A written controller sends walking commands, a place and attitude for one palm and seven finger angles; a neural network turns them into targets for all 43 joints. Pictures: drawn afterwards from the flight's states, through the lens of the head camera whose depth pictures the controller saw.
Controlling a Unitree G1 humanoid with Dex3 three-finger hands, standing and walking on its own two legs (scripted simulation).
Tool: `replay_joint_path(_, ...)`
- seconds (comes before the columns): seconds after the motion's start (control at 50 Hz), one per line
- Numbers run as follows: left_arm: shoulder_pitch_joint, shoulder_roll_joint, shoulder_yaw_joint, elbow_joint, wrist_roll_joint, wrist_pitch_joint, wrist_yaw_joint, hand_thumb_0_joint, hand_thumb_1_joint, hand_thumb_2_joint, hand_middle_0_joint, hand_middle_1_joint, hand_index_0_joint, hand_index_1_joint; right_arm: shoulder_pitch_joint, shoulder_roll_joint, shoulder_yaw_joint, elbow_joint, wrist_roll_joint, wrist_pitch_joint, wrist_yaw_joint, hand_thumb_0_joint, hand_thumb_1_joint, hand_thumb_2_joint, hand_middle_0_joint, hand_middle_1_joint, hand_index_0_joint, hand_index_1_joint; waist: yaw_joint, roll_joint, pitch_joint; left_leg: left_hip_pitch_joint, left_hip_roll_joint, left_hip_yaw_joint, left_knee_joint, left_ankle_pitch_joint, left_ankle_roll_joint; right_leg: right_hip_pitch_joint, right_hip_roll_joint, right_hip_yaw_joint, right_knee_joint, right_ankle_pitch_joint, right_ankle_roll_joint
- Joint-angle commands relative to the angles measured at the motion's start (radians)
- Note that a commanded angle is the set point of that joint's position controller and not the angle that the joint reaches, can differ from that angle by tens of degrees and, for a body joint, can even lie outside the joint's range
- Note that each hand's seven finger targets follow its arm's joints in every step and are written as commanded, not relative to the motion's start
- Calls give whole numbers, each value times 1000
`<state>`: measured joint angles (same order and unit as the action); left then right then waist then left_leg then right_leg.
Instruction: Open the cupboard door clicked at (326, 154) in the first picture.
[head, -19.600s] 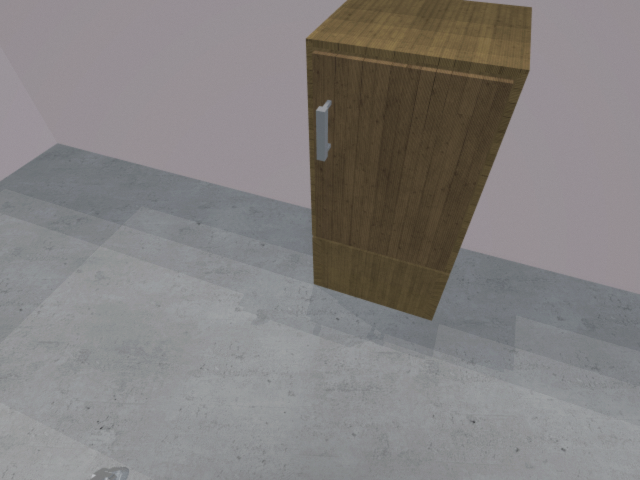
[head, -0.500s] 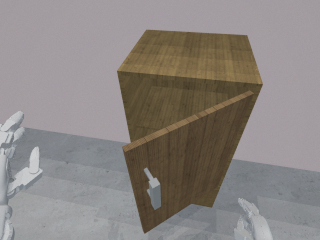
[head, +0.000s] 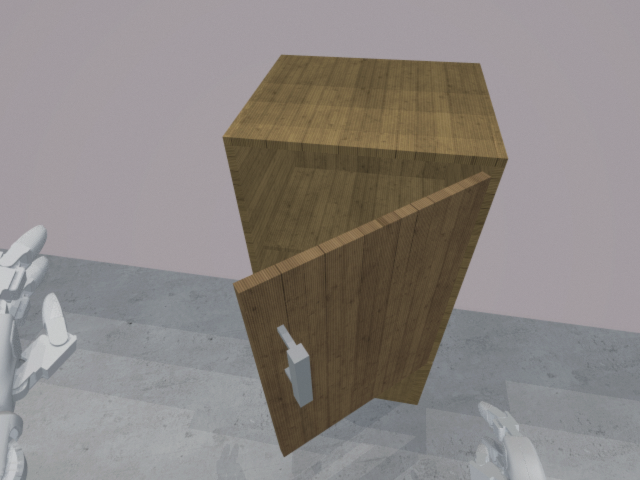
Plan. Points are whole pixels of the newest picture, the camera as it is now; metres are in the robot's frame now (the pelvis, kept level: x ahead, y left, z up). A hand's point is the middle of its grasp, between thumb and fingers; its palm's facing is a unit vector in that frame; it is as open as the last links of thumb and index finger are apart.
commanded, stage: step back with the hand held close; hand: left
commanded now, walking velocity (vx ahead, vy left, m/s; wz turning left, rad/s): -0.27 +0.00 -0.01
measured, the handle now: (293, 365) +0.29 +0.08 -0.05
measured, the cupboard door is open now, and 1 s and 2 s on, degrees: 42 42 42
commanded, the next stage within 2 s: stop stepping back and stand still in 1.14 s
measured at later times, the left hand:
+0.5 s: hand (16, 398) +0.14 +0.29 +0.15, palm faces +0.40 -0.77 -0.50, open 7.4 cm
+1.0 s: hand out of the picture +0.08 +0.29 +0.16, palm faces +0.42 -0.77 -0.48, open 7.4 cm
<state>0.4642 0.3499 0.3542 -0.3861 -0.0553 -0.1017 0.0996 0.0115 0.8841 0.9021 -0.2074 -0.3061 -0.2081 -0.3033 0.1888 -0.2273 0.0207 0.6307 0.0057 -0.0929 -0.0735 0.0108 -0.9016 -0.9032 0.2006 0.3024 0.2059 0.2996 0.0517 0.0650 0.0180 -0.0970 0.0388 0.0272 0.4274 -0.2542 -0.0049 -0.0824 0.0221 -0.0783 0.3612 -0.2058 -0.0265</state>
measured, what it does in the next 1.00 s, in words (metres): walks backwards: right foot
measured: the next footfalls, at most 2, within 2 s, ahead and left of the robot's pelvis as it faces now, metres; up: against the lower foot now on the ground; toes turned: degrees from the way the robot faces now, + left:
right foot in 0.98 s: -0.20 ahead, -0.09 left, +0.00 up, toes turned +3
right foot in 1.66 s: -0.26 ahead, -0.01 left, +0.00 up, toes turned -2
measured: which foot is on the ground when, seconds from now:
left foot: down 0.00-1.00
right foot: down 0.00-0.74, up 0.76-0.96, down 0.98-1.00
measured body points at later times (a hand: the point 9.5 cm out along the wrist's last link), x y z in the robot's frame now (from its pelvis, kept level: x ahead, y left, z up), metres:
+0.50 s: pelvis -0.06 +0.03 -0.01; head -0.05 +0.03 +0.44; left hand +0.11 +0.32 +0.18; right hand +0.11 -0.22 -0.09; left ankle -0.01 +0.12 -0.74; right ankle +0.00 -0.10 -0.74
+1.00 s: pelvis -0.13 +0.02 -0.01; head -0.09 +0.05 +0.44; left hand +0.05 +0.33 +0.18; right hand +0.06 -0.19 -0.09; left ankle -0.01 +0.12 -0.74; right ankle -0.24 -0.09 -0.74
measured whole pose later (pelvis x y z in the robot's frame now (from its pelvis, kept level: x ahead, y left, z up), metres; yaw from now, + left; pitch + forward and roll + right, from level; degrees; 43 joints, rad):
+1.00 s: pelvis -0.13 +0.02 -0.01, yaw +0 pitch +5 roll -2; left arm 0.56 0.44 0.46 -0.57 -0.04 -0.22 0.15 0.01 0.89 0.90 -0.20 -0.31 -0.20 -0.30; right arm 0.16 -0.17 0.02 0.63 -0.03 -0.11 -0.05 0.01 -0.90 -0.90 0.20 0.30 0.21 0.30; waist 0.03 -0.03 -0.01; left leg -0.49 0.01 0.02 0.45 -0.04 0.04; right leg -0.13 0.06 0.04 0.47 -0.35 -0.01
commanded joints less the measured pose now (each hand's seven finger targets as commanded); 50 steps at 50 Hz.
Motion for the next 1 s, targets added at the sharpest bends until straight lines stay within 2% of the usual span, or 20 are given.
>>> replay_joint_path(0.0, -32, 196, 130, -200, 3, -98, 19, 0, 900, 900, -200, -300, -200, -300, -125, -125, -55, -181, -6, -12, -6, 0, -900, -900, 200, 300, 200, 300, -40, -12, -55, -50, -7, -22, -24, 181, 33, -71, -95, 112, -79, 250, 15)
replay_joint_path(0.1, 56, 222, 162, -238, -2, -96, 35, 0, 900, 900, -200, -300, -200, -300, -120, -125, -69, -208, -1, 24, -10, 0, -900, -900, 200, 300, 200, 300, -39, -50, -145, -84, 11, -32, -35, 268, 27, -14, -80, 87, -13, 305, 24)
replay_joint_path(0.16, 75, 241, 184, -261, -5, -98, 44, 0, 900, 900, -200, -300, -200, -300, -122, -123, -74, -220, 4, 37, -13, 0, -900, -900, 200, 300, 200, 300, -41, -67, -154, -117, 17, -34, -29, 267, 28, -16, -79, 92, 12, 318, 27)
replay_joint_path(0.22, 84, 243, 185, -282, -2, -102, 54, 0, 900, 900, -200, -300, -200, -300, -120, -125, -77, -228, 7, 38, -18, 0, -900, -900, 200, 300, 200, 300, -41, -17, -153, -160, 28, -47, -41, 242, 32, -11, -73, 91, 44, 289, 27)
replay_joint_path(0.32, 85, 242, 186, -314, 9, -111, 66, 0, 900, 900, -200, -300, -200, -300, -111, -131, -77, -236, 7, 28, -21, 0, -900, -900, 200, 300, 200, 300, -41, 17, -133, -285, 52, -80, -80, 99, 52, 18, -53, 95, 107, 204, 33)
replay_joint_path(0.38, 76, 245, 200, -310, 21, -120, 71, 0, 900, 900, -200, -300, -200, -300, -111, -138, -79, -237, 3, 18, -24, 0, -900, -900, 200, 300, 200, 300, -41, 35, -96, -439, 75, -117, -127, -97, 75, 76, -42, 101, 163, 143, 35)
replay_joint_path(0.42, 72, 234, 197, -305, 25, -125, 74, 0, 900, 900, -200, -300, -200, -300, -101, -133, -76, -240, 4, 10, -23, 0, -900, -900, 200, 300, 200, 300, -46, 5, -77, -501, 79, -122, -122, -200, 83, 73, -47, 120, 174, 104, 35)
replay_joint_path(0.5, 47, 230, 193, -329, 32, -140, 78, 0, 900, 900, -200, -300, -200, -300, -83, -133, -78, -235, -1, -7, -20, 0, -900, -900, 200, 300, 200, 300, -56, -34, -55, -498, 46, -110, -40, -285, 73, -29, -80, 166, 95, -57, 18)
replay_joint_path(0.56, 35, 235, 188, -340, 27, -148, 86, 0, 900, 900, -200, -300, -200, -300, -70, -131, -77, -220, -4, -12, -18, 0, -900, -900, 200, 300, 200, 300, -63, -91, -55, -370, 5, -82, 83, -250, 47, -211, -131, 213, -16, -227, -12)
replay_joint_path(0.6, 37, 237, 182, -349, 20, -151, 97, 0, 900, 900, -200, -300, -200, -300, -68, -123, -72, -205, -6, -13, -20, 0, -900, -900, 200, 300, 200, 300, -66, -90, -64, -271, -10, -74, 140, -204, 32, -317, -158, 207, -49, -274, -29)
replay_joint_path(0.66, 31, 246, 191, -368, 18, -157, 106, 0, 900, 900, -200, -300, -200, -300, -70, -132, -68, -201, -5, -14, -26, 0, -900, -900, 200, 300, 200, 300, -69, -28, -57, -296, 25, -127, 50, -257, 41, -319, -111, 148, 3, -305, -1)
replay_joint_path(0.68, 31, 261, 206, -377, 21, -158, 108, 0, 900, 900, -200, -300, -200, -300, -81, -140, -67, -201, -9, -16, -32, 0, -900, -900, 200, 300, 200, 300, -66, 42, -52, -372, 71, -190, -63, -320, 56, -245, -65, 119, 81, -275, 17)
replay_joint_path(0.72, 23, 251, 226, -408, 35, -161, 102, 0, 900, 900, -200, -300, -200, -300, -97, -141, -69, -217, -13, -25, -34, 0, -900, -900, 200, 300, 200, 300, -50, 197, -89, -624, 214, -367, -301, -481, 121, 38, 46, 72, 435, -91, 49)
replay_joint_path(0.76, 31, 256, 236, -384, 43, -165, 90, 0, 900, 900, -200, -300, -200, -300, -90, -119, -83, -212, -21, -36, -26, 0, -900, -900, 200, 300, 200, 300, -50, 136, -98, -591, 253, -380, -276, -399, 160, -3, 52, 116, 560, -141, 42)
replay_joint_path(0.8, 75, 236, 225, -370, 36, -169, 86, 0, 900, 900, -200, -300, -200, -300, -86, -110, -84, -199, -26, -50, -13, 0, -900, -900, 200, 300, 200, 300, -49, 97, -97, -477, 226, -339, -209, -241, 164, -77, 48, 125, 493, -196, 32)
replay_joint_path(0.86, 107, 212, 179, -383, 14, -167, 76, 0, 900, 900, -200, -300, -200, -300, -72, -108, -75, -155, -36, -66, 7, 0, -900, -900, 200, 300, 200, 300, -56, 148, -120, -267, 194, -314, -212, -89, 135, -173, 52, 99, 317, -268, 17)
replay_joint_path(0.88, 100, 218, 175, -388, 15, -170, 75, 0, 900, 900, -200, -300, -200, -300, -70, -112, -75, -142, -42, -71, 8, 0, -900, -900, 200, 300, 200, 300, -54, 161, -138, -188, 188, -301, -182, 58, 131, -185, 50, 100, 243, -239, 16)
replay_joint_path(0.92, 74, 231, 168, -380, 5, -179, 62, 0, 900, 900, -200, -300, -200, -300, -65, -118, -72, -111, -45, -67, 13, 0, -900, -900, 200, 300, 200, 300, -47, 118, -210, -28, 185, -256, -86, 419, 108, -187, 38, 108, 61, -126, 16)
replay_joint_path(0.96, 43, 267, 185, -376, 4, -192, 46, 0, 900, 900, -200, -300, -200, -300, -82, -121, -73, -111, -40, -48, 17, 0, -900, -900, 200, 300, 200, 300, -45, 52, -255, 48, 147, -157, 19, 586, 71, -176, 6, 134, -21, 127, 20)
replay_joint_path(0.98, 51, 293, 207, -381, 8, -200, 42, 0, 900, 900, -200, -300, -200, -300, -91, -123, -73, -113, -41, -44, 15, 0, -900, -900, 200, 300, 200, 300, -48, 57, -289, 63, 120, -119, 30, 625, 59, -147, 3, 120, 14, 255, 27)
